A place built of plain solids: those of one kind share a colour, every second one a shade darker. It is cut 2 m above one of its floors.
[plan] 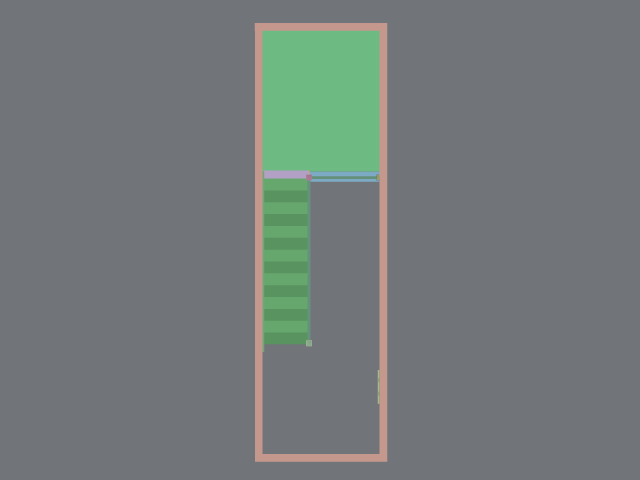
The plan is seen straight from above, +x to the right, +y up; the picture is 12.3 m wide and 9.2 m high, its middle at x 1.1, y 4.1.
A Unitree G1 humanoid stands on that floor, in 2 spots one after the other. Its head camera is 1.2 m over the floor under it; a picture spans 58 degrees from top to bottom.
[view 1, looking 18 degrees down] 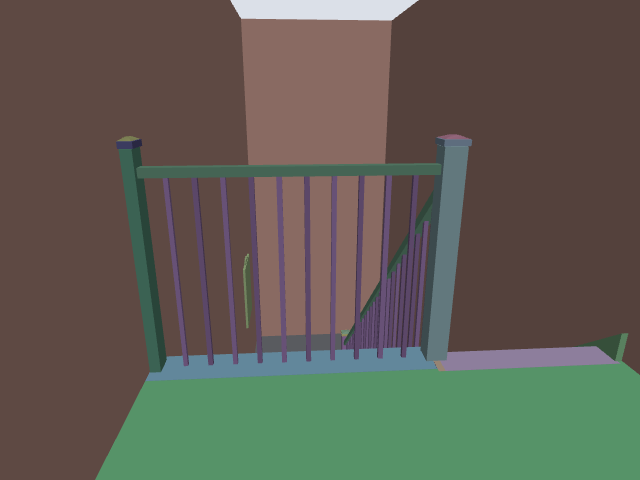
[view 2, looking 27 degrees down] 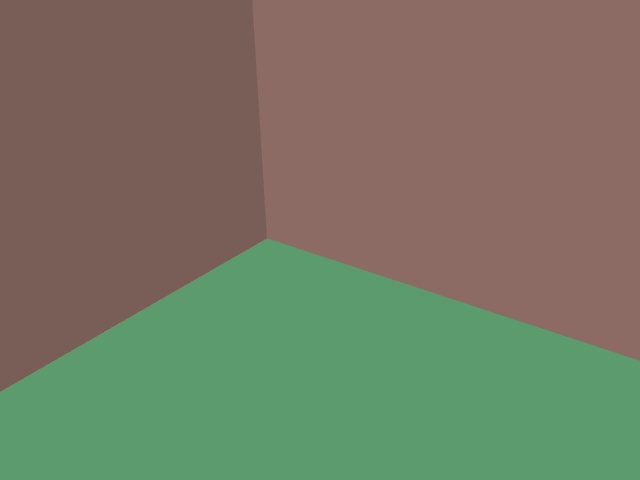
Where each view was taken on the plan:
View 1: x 1.58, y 7.11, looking -94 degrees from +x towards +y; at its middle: wall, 7.50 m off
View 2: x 0.45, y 6.51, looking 34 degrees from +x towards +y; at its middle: wall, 2.42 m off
